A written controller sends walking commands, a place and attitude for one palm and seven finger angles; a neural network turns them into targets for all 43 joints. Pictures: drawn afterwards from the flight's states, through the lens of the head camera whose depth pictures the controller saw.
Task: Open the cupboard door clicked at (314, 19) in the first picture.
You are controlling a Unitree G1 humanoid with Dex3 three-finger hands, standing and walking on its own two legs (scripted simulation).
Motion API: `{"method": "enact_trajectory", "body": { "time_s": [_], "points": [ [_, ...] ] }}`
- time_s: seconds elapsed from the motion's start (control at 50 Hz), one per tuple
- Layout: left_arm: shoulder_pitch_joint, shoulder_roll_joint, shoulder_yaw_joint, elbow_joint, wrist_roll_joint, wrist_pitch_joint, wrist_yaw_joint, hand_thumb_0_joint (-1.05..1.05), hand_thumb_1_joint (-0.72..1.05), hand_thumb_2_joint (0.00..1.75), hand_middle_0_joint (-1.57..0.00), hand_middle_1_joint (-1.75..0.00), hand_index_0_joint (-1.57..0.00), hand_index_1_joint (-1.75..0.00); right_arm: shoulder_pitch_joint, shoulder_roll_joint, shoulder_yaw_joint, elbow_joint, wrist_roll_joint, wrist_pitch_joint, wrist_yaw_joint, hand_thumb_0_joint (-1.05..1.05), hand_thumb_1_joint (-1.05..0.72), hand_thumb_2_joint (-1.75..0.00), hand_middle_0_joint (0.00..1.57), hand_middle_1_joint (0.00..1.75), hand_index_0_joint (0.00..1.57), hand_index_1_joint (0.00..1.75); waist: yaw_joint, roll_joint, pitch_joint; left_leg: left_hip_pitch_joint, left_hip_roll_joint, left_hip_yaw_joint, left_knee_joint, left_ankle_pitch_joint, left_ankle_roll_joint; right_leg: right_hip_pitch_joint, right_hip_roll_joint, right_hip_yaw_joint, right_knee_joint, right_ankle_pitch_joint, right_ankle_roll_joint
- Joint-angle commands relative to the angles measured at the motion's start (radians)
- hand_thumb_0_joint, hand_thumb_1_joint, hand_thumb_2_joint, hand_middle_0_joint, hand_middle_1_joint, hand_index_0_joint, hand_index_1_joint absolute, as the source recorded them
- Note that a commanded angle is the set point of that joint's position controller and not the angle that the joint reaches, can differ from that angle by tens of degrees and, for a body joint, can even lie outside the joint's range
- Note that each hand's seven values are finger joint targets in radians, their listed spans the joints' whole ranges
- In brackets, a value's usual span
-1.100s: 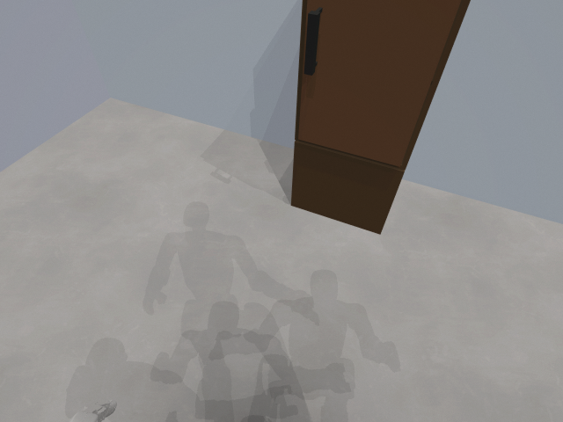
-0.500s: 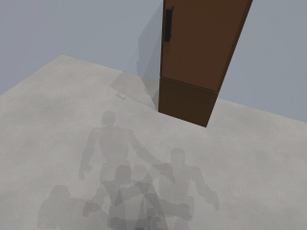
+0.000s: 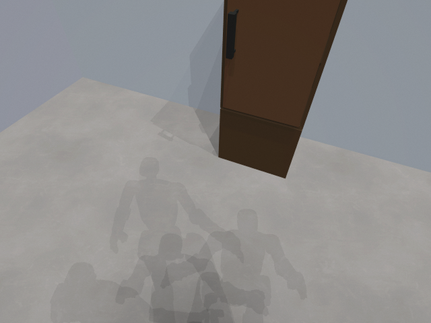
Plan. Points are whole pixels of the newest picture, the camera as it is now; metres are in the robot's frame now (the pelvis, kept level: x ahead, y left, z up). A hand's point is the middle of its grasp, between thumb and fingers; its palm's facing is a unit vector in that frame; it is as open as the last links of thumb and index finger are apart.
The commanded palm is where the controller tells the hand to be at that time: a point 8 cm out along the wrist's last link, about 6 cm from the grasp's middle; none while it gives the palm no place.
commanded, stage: look at it before walking up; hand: left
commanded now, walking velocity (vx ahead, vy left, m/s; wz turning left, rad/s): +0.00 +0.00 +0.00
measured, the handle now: (233, 34) +1.15 -0.01 +0.04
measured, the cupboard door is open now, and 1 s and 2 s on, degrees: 0 0 0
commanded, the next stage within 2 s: walk to a spot facing it in 0.64 s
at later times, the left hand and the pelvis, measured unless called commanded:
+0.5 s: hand out of the picture +0.08 +0.25 -0.16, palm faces -0.04 -0.94 -0.34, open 7.4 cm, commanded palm none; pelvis +0.01 +0.01 +0.00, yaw +0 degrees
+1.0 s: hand out of the picture +0.05 +0.23 -0.18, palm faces +0.10 -0.97 -0.24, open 7.4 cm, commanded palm none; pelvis +0.04 +0.02 +0.00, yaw +6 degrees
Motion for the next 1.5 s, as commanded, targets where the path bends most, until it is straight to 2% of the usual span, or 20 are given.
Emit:
{"method": "enact_trajectory", "body": {
  "time_s": [0.0, 0.68, 0.72, 0.78, 0.82, 0.88, 0.9, 0.94, 0.98, 1.04, 1.06, 1.08, 1.1, 1.12, 1.14, 1.16, 1.2, 1.26, 1.4, 1.48],
  "points": [
    [-0.038, 0.211, 0.049, -0.067, -0.004, -0.027, 0.017, 0.0, 0.9, 0.9, -0.2, -0.3, -0.2, -0.3, -0.046, -0.2, -0.039, -0.061, 0.005, -0.028, -0.017, 0.0, -0.9, -0.9, 0.2, 0.3, 0.2, 0.3, 0.0, 0.0, -0.061, 0.01, 0.098, -0.092, -0.056, 0.059, 0.038, 0.001, -0.126, 0.117, -0.085, 0.036, -0.03],
    [-0.034, 0.212, 0.048, -0.056, -0.003, -0.028, 0.017, 0.0, 0.9, 0.9, -0.2, -0.3, -0.2, -0.3, -0.062, -0.208, -0.039, -0.061, 0.009, -0.031, -0.021, 0.0, -0.9, -0.9, 0.2, 0.3, 0.2, 0.3, 0.003, 0.004, -0.087, 0.054, 0.109, -0.091, -0.069, 0.16, 0.039, 0.045, -0.126, 0.09, -0.071, 0.167, -0.023],
    [-0.035, 0.212, 0.047, -0.056, -0.004, -0.027, 0.017, 0.0, 0.9, 0.9, -0.2, -0.3, -0.2, -0.3, -0.068, -0.209, -0.038, -0.06, 0.008, -0.029, -0.021, 0.0, -0.9, -0.9, 0.2, 0.3, 0.2, 0.3, 0.003, 0.003, -0.069, 0.052, 0.108, -0.09, -0.075, 0.143, 0.038, 0.034, -0.126, 0.094, -0.078, 0.15, -0.023],
    [0.054, 0.096, 0.029, -0.029, -0.001, 0.001, 0.02, 0.0, 0.9, 0.9, -0.2, -0.3, -0.2, -0.3, 0.009, -0.081, -0.008, -0.042, -0.002, -0.002, -0.01, 0.0, -0.9, -0.9, 0.2, 0.3, 0.2, 0.3, 0.011, 0.0, -0.061, -0.018, 0.082, -0.086, -0.034, -0.055, 0.029, 0.037, -0.123, 0.078, -0.063, -0.126, -0.001],
    [0.085, 0.123, 0.044, -0.036, 0.005, 0.01, 0.013, 0.0, 0.9, 0.9, -0.2, -0.3, -0.2, -0.3, 0.014, -0.078, -0.014, -0.056, -0.008, 0.008, -0.006, 0.0, -0.9, -0.9, 0.2, 0.3, 0.2, 0.3, 0.027, -0.057, 0.005, -0.157, 0.045, -0.079, 0.018, -0.231, 0.034, 0.035, -0.151, 0.126, -0.104, -0.334, -0.019],
    [0.181, 0.187, 0.08, -0.058, 0.012, 0.007, 0.017, 0.0, 0.9, 0.9, -0.2, -0.3, -0.2, -0.3, -0.01, -0.071, -0.028, -0.119, -0.008, 0.015, -0.002, 0.0, -0.9, -0.9, 0.2, 0.3, 0.2, 0.3, 0.071, -0.225, 0.052, -0.371, 0.006, 0.018, 0.359, -0.321, 0.019, 0.093, -0.352, 0.322, -0.251, -0.512, -0.135],
    [0.191, 0.179, 0.085, -0.062, 0.013, -0.006, 0.02, 0.0, 0.9, 0.9, -0.2, -0.3, -0.2, -0.3, -0.031, -0.075, -0.036, -0.134, -0.006, 0.008, 0.003, 0.0, -0.9, -0.9, 0.2, 0.3, 0.2, 0.3, 0.075, -0.19, 0.072, -0.426, 0.034, 0.0, 0.465, -0.319, 0.022, 0.107, -0.395, 0.347, -0.26, -0.445, -0.17],
    [0.177, 0.16, 0.091, -0.077, 0.014, -0.03, 0.02, 0.0, 0.9, 0.9, -0.2, -0.3, -0.2, -0.3, -0.016, -0.053, -0.042, -0.149, -0.002, -0.003, 0.014, 0.0, -0.9, -0.9, 0.2, 0.3, 0.2, 0.3, 0.049, -0.11, 0.065, -0.443, 0.069, 0.001, 0.518, -0.276, 0.021, 0.139, -0.396, 0.24, -0.215, -0.239, -0.178],
    [0.16, 0.147, 0.093, -0.087, 0.018, -0.039, 0.018, 0.0, 0.9, 0.9, -0.2, -0.3, -0.2, -0.3, -0.003, -0.018, -0.042, -0.161, 0.003, -0.005, 0.027, 0.0, -0.9, -0.9, 0.2, 0.3, 0.2, 0.3, 0.033, -0.114, 0.061, -0.385, 0.08, 0.036, 0.442, -0.273, 0.015, 0.11, -0.373, 0.112, -0.175, -0.146, -0.148],
    [0.14, 0.13, 0.098, -0.091, 0.015, -0.037, 0.015, 0.0, 0.9, 0.9, -0.2, -0.3, -0.2, -0.3, 0.104, 0.023, -0.044, -0.145, 0.002, -0.012, 0.031, 0.0, -0.9, -0.9, 0.2, 0.3, 0.2, 0.3, -0.021, -0.122, 0.049, -0.161, 0.046, 0.122, 0.254, -0.147, 0.014, -0.024, -0.327, -0.028, -0.087, -0.131, -0.088],
    [0.144, 0.12, 0.099, -0.088, 0.01, -0.033, 0.013, 0.0, 0.9, 0.9, -0.2, -0.3, -0.2, -0.3, 0.181, 0.016, -0.049, -0.122, -0.002, -0.015, 0.028, 0.0, -0.9, -0.9, 0.2, 0.3, 0.2, 0.3, -0.05, -0.079, 0.021, -0.027, 0.012, 0.158, 0.186, -0.084, 0.017, -0.09, -0.289, -0.088, -0.003, -0.141, -0.061],
    [0.149, 0.087, 0.092, -0.092, 0.006, -0.031, 0.007, 0.0, 0.9, 0.9, -0.2, -0.3, -0.2, -0.3, 0.302, -0.027, -0.066, -0.088, -0.003, -0.02, 0.022, 0.0, -0.9, -0.9, 0.2, 0.3, 0.2, 0.3, -0.097, 0.049, -0.028, 0.136, 0.012, 0.118, 0.126, -0.114, 0.026, -0.174, -0.234, -0.157, 0.202, -0.134, -0.028],
    [0.139, 0.009, 0.079, -0.126, -0.004, -0.024, -0.002, 0.0, 0.9, 0.9, -0.2, -0.3, -0.2, -0.3, 0.428, -0.128, -0.098, -0.06, -0.017, -0.026, 0.012, 0.0, -0.9, -0.9, 0.2, 0.3, 0.2, 0.3, -0.147, 0.355, -0.035, 0.22, 0.236, -0.287, -0.05, -0.336, 0.104, -0.4, -0.103, -0.22, 0.564, -0.31, 0.035],
    [0.069, -0.023, 0.066, -0.186, 0.002, -0.024, -0.002, 0.0, 0.9, 0.9, -0.2, -0.3, -0.2, -0.3, 0.492, -0.171, -0.101, -0.049, -0.012, -0.032, -0.003, 0.0, -0.9, -0.9, 0.2, 0.3, 0.2, 0.3, -0.145, 0.375, -0.006, 0.19, 0.386, -0.593, -0.224, -0.363, 0.179, -0.562, -0.04, -0.112, 0.769, -0.44, 0.042],
    [0.057, -0.008, 0.075, -0.177, 0.009, -0.025, 0.002, 0.0, 0.9, 0.9, -0.2, -0.3, -0.2, -0.3, 0.427, -0.143, -0.093, -0.053, -0.005, -0.026, -0.009, 0.0, -0.9, -0.9, 0.2, 0.3, 0.2, 0.3, -0.109, 0.231, 0.025, 0.119, 0.394, -0.561, -0.226, -0.4, 0.198, -0.56, -0.103, -0.027, 0.847, -0.361, 0.017],
    [0.053, -0.017, 0.08, -0.158, 0.01, -0.026, -0.002, 0.0, 0.9, 0.9, -0.2, -0.3, -0.2, -0.3, 0.353, -0.087, -0.08, -0.075, 0.0, -0.031, -0.014, 0.0, -0.9, -0.9, 0.2, 0.3, 0.2, 0.3, -0.08, 0.155, 0.059, 0.027, 0.349, -0.503, -0.232, -0.423, 0.191, -0.544, -0.133, -0.018, 0.871, -0.258, 0.011],
    [0.108, -0.034, 0.079, -0.109, 0.019, -0.029, -0.013, 0.0, 0.9, 0.9, -0.2, -0.3, -0.2, -0.3, 0.267, -0.012, -0.061, -0.097, -0.003, -0.056, -0.021, 0.0, -0.9, -0.9, 0.2, 0.3, 0.2, 0.3, -0.027, 0.058, 0.058, -0.029, 0.281, -0.354, -0.221, -0.232, 0.16, -0.481, -0.163, -0.008, 0.831, -0.121, 0.027],
    [0.185, -0.073, 0.069, -0.068, 0.018, -0.019, -0.009, 0.0, 0.9, 0.9, -0.2, -0.3, -0.2, -0.3, 0.294, 0.031, -0.056, -0.067, 0.004, -0.078, -0.03, 0.0, -0.9, -0.9, 0.2, 0.3, 0.2, 0.3, -0.005, 0.063, 0.001, 0.051, 0.218, -0.185, -0.193, 0.066, 0.153, -0.448, -0.148, -0.038, 0.767, -0.042, 0.048],
    [0.093, -0.103, 0.075, -0.079, 0.012, -0.005, -0.001, 0.0, 0.9, 0.9, -0.2, -0.3, -0.2, -0.3, 0.387, 0.094, -0.053, 0.0, 0.008, -0.084, -0.047, 0.0, -0.9, -0.9, 0.2, 0.3, 0.2, 0.3, -0.018, 0.068, 0.074, 0.185, 0.22, -0.073, -0.179, 0.411, 0.125, -0.57, -0.128, -0.062, 0.675, 0.026, 0.053],
    [0.003, -0.132, 0.068, -0.104, 0.007, -0.01, -0.003, 0.0, 0.9, 0.9, -0.2, -0.3, -0.2, -0.3, 0.42, 0.118, -0.045, 0.026, -0.001, -0.082, -0.054, 0.0, -0.9, -0.9, 0.2, 0.3, 0.2, 0.3, -0.037, 0.093, 0.136, 0.19, 0.203, -0.001, -0.154, 0.584, 0.124, -0.533, -0.096, -0.11, 0.489, 0.04, 0.031]
  ]
}}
